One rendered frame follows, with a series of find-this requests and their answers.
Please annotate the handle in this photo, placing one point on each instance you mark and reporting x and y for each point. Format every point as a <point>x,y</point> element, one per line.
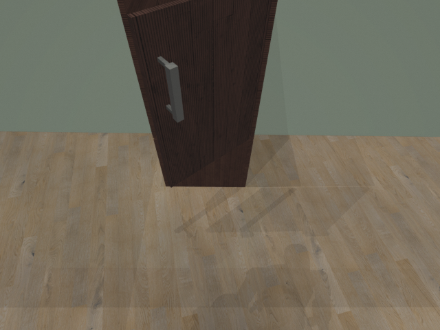
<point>174,89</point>

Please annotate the cupboard door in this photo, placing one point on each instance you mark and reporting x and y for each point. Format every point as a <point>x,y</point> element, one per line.
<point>218,48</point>

